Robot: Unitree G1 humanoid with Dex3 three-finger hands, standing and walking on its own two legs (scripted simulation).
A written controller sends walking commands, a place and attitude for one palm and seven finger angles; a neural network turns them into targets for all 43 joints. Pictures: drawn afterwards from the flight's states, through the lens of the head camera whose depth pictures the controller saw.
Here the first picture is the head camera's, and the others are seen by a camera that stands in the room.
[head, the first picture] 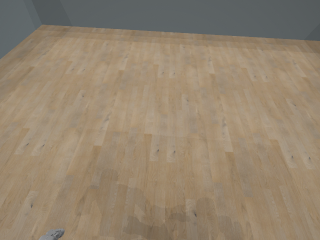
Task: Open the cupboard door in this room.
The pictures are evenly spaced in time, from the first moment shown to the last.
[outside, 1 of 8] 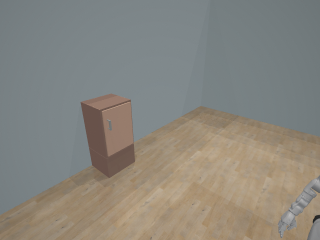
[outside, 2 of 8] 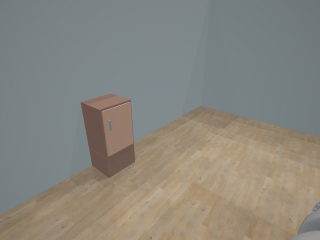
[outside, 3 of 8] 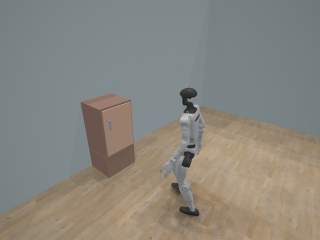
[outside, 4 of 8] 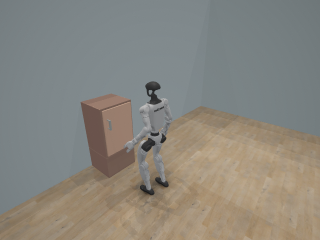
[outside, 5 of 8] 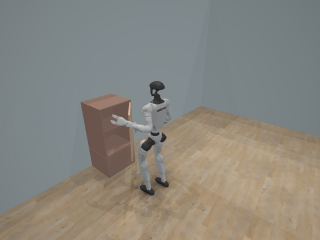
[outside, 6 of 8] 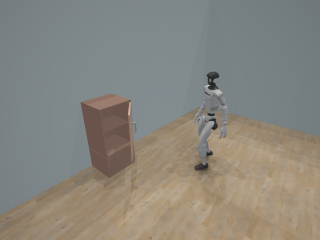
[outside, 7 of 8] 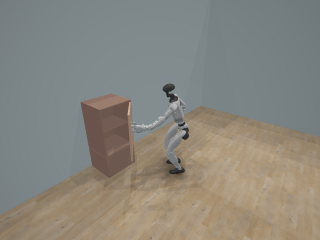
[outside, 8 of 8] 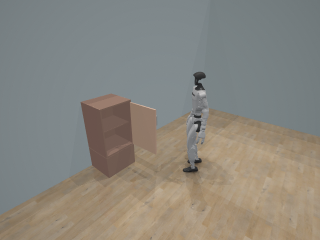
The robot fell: no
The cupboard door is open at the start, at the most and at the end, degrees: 0 93 92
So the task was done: yes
